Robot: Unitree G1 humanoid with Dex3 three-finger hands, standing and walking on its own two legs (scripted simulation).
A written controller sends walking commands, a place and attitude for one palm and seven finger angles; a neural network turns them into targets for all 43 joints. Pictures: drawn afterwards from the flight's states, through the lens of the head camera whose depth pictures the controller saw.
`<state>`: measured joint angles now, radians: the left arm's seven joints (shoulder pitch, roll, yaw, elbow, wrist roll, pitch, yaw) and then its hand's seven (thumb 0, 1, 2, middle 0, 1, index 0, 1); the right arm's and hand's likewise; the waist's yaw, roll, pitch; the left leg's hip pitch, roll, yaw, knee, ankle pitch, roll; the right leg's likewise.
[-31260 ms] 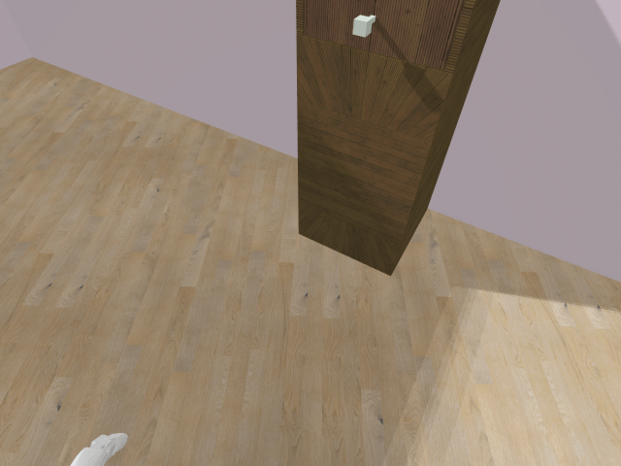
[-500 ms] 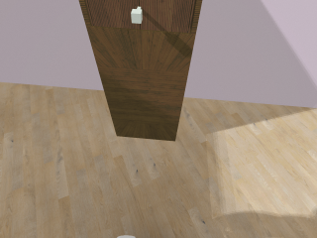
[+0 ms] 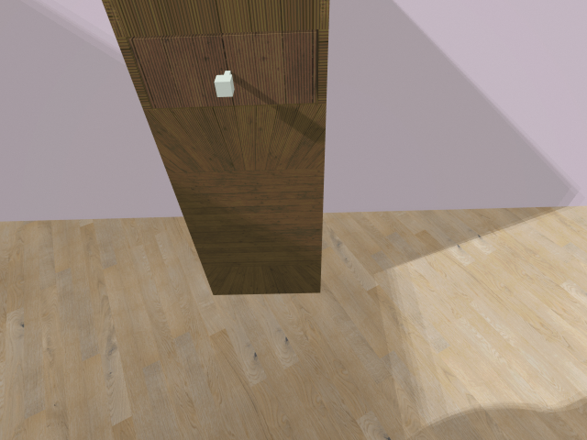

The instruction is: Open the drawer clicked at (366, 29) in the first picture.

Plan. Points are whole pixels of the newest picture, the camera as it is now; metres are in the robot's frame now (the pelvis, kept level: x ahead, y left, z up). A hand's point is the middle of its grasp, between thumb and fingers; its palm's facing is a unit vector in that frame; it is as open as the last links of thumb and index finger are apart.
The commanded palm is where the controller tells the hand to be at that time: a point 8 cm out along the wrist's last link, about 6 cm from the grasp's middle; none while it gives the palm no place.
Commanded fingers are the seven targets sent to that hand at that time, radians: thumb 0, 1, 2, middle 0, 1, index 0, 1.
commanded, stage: let the arm hang, fingers relaxed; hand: left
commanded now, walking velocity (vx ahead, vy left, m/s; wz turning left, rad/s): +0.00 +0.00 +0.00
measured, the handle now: (225, 81) +0.77 +0.17 +0.14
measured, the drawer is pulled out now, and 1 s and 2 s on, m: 0.00 0.00 0.00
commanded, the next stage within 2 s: look to check the result in 0.16 s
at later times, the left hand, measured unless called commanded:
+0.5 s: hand out of the picture +0.00 +0.17 -0.17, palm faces +0.04 -0.98 -0.20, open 7.4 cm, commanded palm none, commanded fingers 0.00 0.90 0.90 -0.20 -0.30 -0.20 -0.30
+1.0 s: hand out of the picture +0.04 +0.18 -0.17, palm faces +0.03 -0.97 -0.22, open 7.4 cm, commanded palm none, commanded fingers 0.00 0.90 0.90 -0.20 -0.30 -0.20 -0.30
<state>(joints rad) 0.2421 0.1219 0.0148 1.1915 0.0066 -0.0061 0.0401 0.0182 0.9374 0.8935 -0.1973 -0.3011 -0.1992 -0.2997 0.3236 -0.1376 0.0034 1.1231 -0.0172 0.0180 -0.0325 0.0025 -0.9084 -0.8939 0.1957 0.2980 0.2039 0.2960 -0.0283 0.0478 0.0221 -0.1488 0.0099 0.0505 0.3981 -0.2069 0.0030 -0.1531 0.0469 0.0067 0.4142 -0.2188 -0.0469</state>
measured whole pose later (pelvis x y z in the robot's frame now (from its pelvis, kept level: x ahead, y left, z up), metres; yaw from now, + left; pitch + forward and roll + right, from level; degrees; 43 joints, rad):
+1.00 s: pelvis +0.03 +0.00 +0.00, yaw +0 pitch -1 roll +0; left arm 0.22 0.16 0.02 1.18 0.00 -0.01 0.03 0.01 0.91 0.89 -0.20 -0.30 -0.20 -0.30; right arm 0.26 -0.18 -0.01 1.12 -0.01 0.01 -0.04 0.00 -0.91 -0.89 0.20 0.30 0.20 0.30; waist -0.02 0.02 0.06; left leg -0.12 0.01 0.05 0.37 -0.23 0.00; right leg -0.12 0.05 0.01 0.37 -0.24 -0.05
